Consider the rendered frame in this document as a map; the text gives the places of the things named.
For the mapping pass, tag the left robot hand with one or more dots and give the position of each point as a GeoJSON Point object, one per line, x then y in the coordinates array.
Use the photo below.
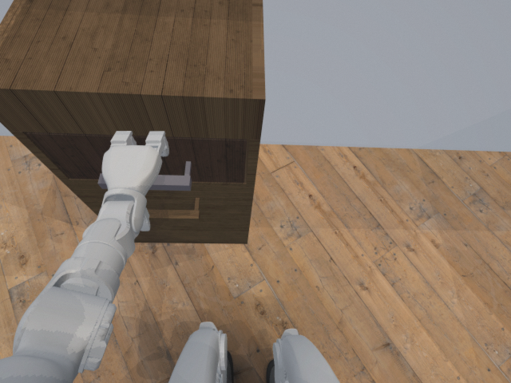
{"type": "Point", "coordinates": [128, 165]}

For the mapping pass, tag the robot left forearm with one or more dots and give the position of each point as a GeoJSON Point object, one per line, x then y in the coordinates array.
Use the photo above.
{"type": "Point", "coordinates": [98, 260]}

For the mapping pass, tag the left robot thigh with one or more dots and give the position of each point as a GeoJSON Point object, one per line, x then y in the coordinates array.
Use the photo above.
{"type": "Point", "coordinates": [204, 354]}

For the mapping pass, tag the cabinet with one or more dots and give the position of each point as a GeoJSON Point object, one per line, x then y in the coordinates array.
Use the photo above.
{"type": "Point", "coordinates": [191, 68]}

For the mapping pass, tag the right robot shin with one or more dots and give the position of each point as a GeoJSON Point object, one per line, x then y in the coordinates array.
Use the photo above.
{"type": "Point", "coordinates": [287, 333]}

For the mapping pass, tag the handle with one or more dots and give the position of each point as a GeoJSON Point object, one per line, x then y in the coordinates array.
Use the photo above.
{"type": "Point", "coordinates": [166, 182]}
{"type": "Point", "coordinates": [174, 215]}

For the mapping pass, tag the drawer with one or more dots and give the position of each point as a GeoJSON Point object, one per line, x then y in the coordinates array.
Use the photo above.
{"type": "Point", "coordinates": [80, 156]}

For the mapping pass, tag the left robot upper arm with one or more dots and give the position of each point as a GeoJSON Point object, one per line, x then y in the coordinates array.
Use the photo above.
{"type": "Point", "coordinates": [67, 333]}

